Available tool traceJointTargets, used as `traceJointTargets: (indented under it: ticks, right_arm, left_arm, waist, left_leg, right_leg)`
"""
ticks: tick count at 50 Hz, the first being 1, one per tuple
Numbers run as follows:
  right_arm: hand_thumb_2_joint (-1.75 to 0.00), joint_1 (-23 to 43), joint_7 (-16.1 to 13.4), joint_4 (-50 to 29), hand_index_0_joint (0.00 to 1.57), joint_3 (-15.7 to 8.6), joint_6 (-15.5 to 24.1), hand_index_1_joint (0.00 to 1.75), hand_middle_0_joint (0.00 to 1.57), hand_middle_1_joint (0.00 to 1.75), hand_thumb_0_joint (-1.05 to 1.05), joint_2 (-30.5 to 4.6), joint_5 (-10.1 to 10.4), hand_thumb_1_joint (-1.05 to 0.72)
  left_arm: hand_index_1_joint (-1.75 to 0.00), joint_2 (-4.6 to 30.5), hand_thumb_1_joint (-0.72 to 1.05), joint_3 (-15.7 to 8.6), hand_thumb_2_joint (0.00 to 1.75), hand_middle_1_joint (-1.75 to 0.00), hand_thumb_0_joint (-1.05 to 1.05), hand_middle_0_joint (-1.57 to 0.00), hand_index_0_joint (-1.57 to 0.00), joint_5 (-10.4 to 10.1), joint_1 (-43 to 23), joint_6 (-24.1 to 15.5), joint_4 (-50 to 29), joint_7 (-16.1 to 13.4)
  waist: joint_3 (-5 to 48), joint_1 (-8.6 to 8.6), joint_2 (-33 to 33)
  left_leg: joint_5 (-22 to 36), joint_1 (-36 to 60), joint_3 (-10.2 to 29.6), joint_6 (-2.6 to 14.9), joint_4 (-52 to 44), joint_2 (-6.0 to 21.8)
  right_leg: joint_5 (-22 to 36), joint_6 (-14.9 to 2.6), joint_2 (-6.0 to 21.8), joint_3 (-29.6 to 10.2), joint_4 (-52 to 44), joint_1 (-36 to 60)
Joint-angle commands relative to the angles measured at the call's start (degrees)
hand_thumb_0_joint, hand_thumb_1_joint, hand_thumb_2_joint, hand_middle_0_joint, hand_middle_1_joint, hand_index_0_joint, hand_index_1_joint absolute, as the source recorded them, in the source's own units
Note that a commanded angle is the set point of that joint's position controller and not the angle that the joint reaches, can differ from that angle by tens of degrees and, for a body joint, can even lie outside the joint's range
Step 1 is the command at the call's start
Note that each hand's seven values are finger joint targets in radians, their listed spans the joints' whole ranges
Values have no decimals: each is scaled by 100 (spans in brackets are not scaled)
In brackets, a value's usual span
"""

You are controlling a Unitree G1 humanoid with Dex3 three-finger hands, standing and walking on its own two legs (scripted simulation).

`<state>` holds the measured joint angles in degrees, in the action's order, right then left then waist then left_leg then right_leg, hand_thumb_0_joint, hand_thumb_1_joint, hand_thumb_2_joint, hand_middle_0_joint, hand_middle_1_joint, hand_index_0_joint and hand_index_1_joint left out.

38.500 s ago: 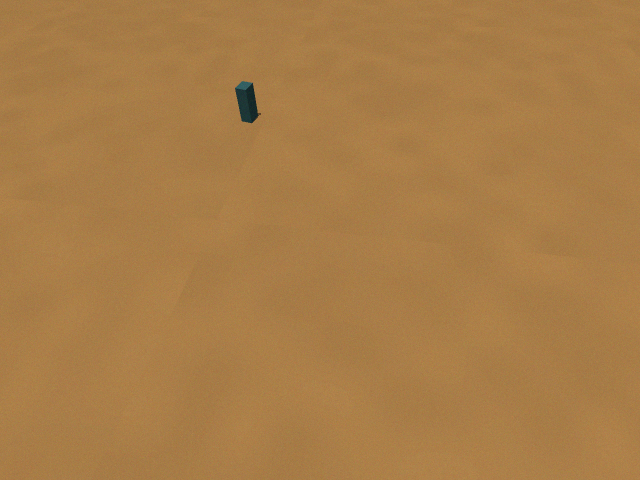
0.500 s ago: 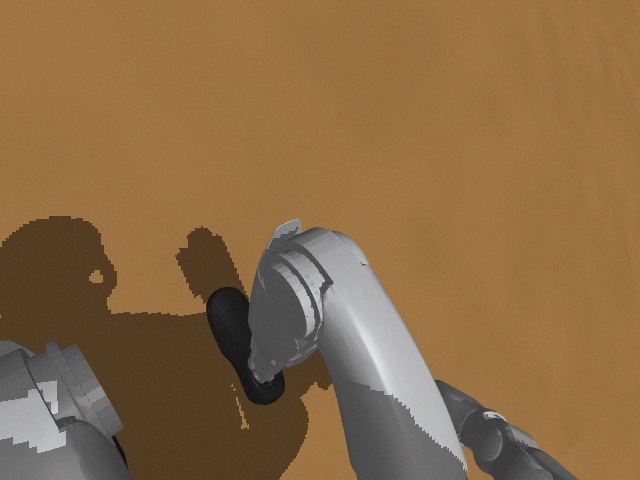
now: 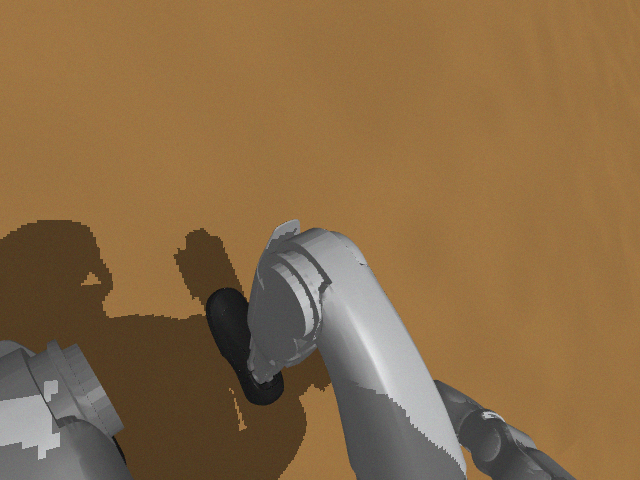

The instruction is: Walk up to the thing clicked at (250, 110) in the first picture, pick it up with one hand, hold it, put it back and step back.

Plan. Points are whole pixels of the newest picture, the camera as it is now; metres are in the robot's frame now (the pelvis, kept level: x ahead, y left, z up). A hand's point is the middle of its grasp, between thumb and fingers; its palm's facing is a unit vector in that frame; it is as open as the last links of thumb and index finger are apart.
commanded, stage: close in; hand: left
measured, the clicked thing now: out of the picture +0.55 +0.24 -0.21
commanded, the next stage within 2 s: go down in 1.44 s
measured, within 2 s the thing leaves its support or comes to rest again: neither
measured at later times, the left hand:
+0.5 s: hand out of the picture +0.54 +0.26 -0.17, palm faces +0.25 -0.97 -0.06, open 15.4 cm
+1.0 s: hand out of the picture +0.54 +0.25 -0.17, palm faces +0.23 -0.97 -0.04, open 15.5 cm
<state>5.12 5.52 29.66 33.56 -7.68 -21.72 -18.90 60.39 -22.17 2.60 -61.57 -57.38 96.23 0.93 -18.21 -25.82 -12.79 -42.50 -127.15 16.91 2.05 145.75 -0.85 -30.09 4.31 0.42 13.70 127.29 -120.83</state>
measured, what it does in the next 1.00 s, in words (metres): stands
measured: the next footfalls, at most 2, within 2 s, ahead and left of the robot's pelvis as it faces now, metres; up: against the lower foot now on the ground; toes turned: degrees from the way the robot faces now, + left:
none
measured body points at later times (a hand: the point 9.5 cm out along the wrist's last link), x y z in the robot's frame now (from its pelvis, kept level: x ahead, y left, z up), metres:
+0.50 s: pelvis +0.00 +0.00 +0.00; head +0.29 +0.15 +0.30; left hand +0.52 +0.31 -0.16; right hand +0.08 -0.27 -0.04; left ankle +0.07 +0.11 -0.29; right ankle +0.16 -0.13 -0.29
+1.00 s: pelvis +0.00 +0.00 +0.00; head +0.29 +0.16 +0.30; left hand +0.52 +0.30 -0.17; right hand +0.09 -0.26 -0.04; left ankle +0.07 +0.11 -0.29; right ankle +0.16 -0.13 -0.29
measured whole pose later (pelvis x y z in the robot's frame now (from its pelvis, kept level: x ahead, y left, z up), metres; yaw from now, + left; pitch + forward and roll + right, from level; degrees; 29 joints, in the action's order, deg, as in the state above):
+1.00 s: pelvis +0.00 +0.00 +0.00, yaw +0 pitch +22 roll -19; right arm 5.4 5.5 30.2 33.3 -7.3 -21.5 -19.1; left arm 59.8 -21.0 2.7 -62.2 -57.1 95.7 1.3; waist -18.1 -25.6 -12.7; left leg -42.8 -127.1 17.0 1.7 145.7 -0.9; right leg -30.4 4.0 0.6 13.8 127.5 -120.9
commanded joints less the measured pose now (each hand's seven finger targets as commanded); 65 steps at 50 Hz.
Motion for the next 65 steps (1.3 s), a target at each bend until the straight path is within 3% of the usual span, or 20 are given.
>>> traceJointTargets:
  ticks: [1, 8, 12, 13, 16, 19, 23, 33, 36, 39, 44, 54, 58, 65]
  right_arm:
    - [-89, -612, -76, 210, 20, -630, -162, 30, 20, 30, 0, -2157, -42, -88]
    - [-89, -734, -31, 231, 20, -631, -154, 30, 20, 30, 0, -2119, -73, -88]
    - [-89, -757, -52, 282, 20, -619, -144, 30, 20, 30, 0, -2135, -56, -88]
    - [-89, -684, -62, 247, 20, -626, -152, 30, 20, 30, 0, -2124, -38, -88]
    - [-89, -679, -76, 224, 20, -626, -169, 30, 20, 30, 0, -2119, -18, -88]
    - [-89, -714, -95, 227, 20, -597, -176, 30, 20, 30, 0, -2144, -20, -88]
    - [-89, -681, -98, 234, 20, -611, -191, 30, 20, 30, 0, -2102, -19, -88]
    - [-89, -663, -93, 194, 20, -640, -156, 30, 20, 30, 0, -2119, 24, -88]
    - [-89, -689, -84, 222, 20, -658, -115, 30, 20, 30, 0, -2120, 11, -88]
    - [-89, -739, -83, 281, 20, -641, -99, 30, 20, 30, 0, -2102, -21, -88]
    - [-89, -642, -72, 291, 20, -660, -115, 30, 20, 30, 0, -2132, -42, -88]
    - [-89, -684, -84, 232, 20, -613, -155, 30, 20, 30, 0, -2118, -14, -88]
    - [-89, -689, -103, 251, 20, -615, -178, 30, 20, 30, 0, -2156, -19, -88]
    - [-89, -742, -87, 239, 20, -621, -189, 30, 20, 30, 0, -2114, -26, -88]
  left_arm:
    - [-23, 983, -24, 2, 26, -26, 0, -19, -22, 61, -1469, -368, -833, -80]
    - [-19, 841, -27, 3, 23, -22, 0, -15, -17, -17, -1602, -370, -1003, -131]
    - [-19, 927, -22, 40, 23, -22, 0, -17, -19, 25, -1593, -342, -941, -87]
    - [-18, 997, -25, -41, 22, -20, 0, -15, -17, -13, -1536, -328, -899, -84]
    - [-20, 1047, -27, -103, 23, -22, 0, -15, -17, -65, -1532, -300, -859, -57]
    - [-21, 1177, -23, -94, 25, -23, 0, -17, -19, -6, -1572, -288, -903, -49]
    - [-18, 968, -24, 17, 23, -21, 0, -14, -16, 5, -1504, -239, -762, 3]
    - [-18, 1015, -26, -76, 22, -21, 0, -14, -16, -99, -1472, -269, -918, 135]
    - [-19, 857, -23, -52, 23, -22, 0, -15, -17, -163, -1470, -296, -913, 122]
    - [-19, 811, -25, 8, 23, -22, 0, -16, -18, -126, -1501, -329, -930, 96]
    - [-18, 702, -27, 148, 22, -21, 0, -15, -17, 5, -1577, -353, -859, 45]
    - [-18, 1116, -26, -19, 21, -21, 0, -16, -19, 33, -1584, -301, -954, -18]
    - [-20, 1009, -25, 3, 23, -23, 0, -16, -18, -3, -1619, -267, -802, -30]
    - [-16, 883, -24, 123, 20, -19, 0, -12, -15, 55, -1607, -233, -817, 22]
  waist:
    - [3369, -769, 3674]
    - [3619, -797, 3590]
    - [3628, -830, 3629]
    - [3629, -748, 3490]
    - [3548, -724, 3425]
    - [3660, -763, 3633]
    - [3583, -804, 3524]
    - [3543, -709, 3480]
    - [3535, -726, 3385]
    - [3688, -777, 3402]
    - [3435, -808, 3680]
    - [3607, -763, 3621]
    - [3505, -855, 3650]
    - [3572, -865, 3575]
  left_leg:
    - [1223, 2563, 24, -281, -2072, 400]
    - [1369, 2573, -56, -249, -1973, 370]
    - [1423, 2575, -56, -251, -1981, 368]
    - [1298, 2415, -104, -220, -1939, 363]
    - [1160, 2248, -138, -207, -1972, 358]
    - [1333, 2517, -67, -247, -2004, 390]
    - [1338, 2409, -76, -229, -1981, 378]
    - [1122, 2343, -82, -233, -1981, 384]
    - [1025, 2214, -124, -197, -1924, 355]
    - [1217, 2398, -117, -208, -1890, 358]
    - [1200, 2699, 28, -299, -2059, 382]
    - [1348, 2484, -65, -238, -1995, 376]
    - [1305, 2537, -7, -252, -2034, 392]
    - [1399, 2591, -16, -246, -2029, 385]
  right_leg:
    - [849, -415, -255, 470, -607, 2066]
    - [1010, -383, -257, 420, -660, 2361]
    - [1045, -384, -246, 421, -665, 2373]
    - [963, -384, -274, 384, -702, 2394]
    - [847, -392, -268, 363, -730, 2432]
    - [951, -396, -261, 416, -671, 2335]
    - [986, -389, -269, 411, -668, 2354]
    - [803, -405, -283, 417, -672, 2249]
    - [786, -385, -284, 406, -713, 2364]
    - [937, -380, -288, 406, -708, 2412]
    - [838, -429, -250, 487, -624, 1980]
    - [971, -401, -258, 403, -662, 2303]
    - [937, -401, -253, 433, -668, 2191]
    - [1015, -390, -253, 440, -684, 2255]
